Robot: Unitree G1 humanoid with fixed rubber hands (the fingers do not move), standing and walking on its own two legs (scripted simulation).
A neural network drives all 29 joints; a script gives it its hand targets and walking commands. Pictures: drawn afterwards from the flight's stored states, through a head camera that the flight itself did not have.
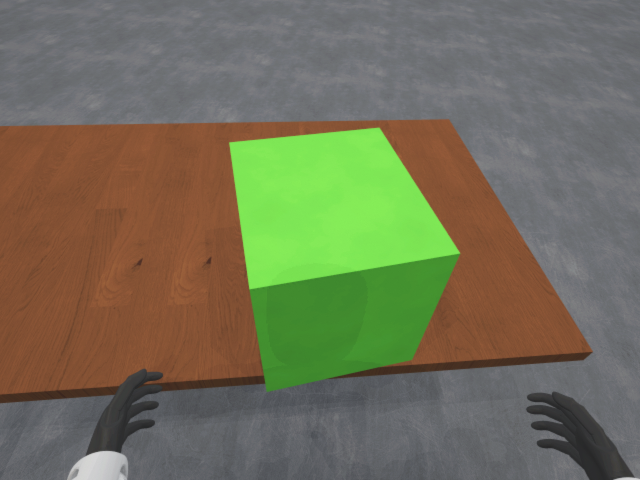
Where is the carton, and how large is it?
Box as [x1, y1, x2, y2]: [229, 128, 459, 391]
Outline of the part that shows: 379,128 229,142 249,289 267,391 411,359 458,257 458,250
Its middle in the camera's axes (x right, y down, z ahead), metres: +0.01 +0.03 +0.57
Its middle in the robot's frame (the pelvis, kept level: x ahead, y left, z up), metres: +0.43 +0.01 +0.04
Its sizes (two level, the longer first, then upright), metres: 0.258 0.224 0.249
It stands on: a table, 0.70 m high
